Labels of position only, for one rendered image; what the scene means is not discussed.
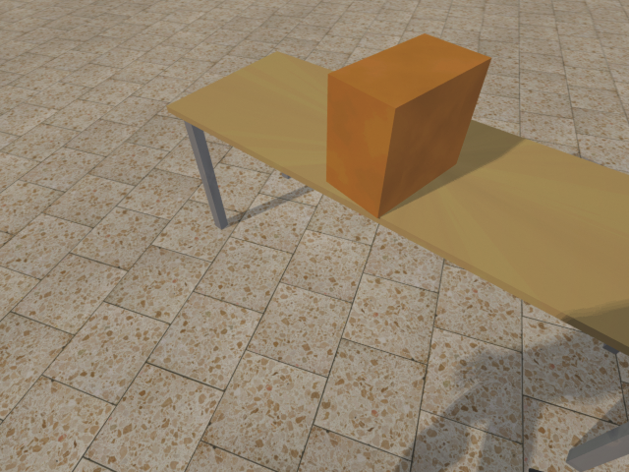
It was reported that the table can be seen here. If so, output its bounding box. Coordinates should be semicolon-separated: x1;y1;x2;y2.
166;51;629;472

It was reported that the carton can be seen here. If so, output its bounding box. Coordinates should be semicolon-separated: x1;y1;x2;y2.
326;33;491;218

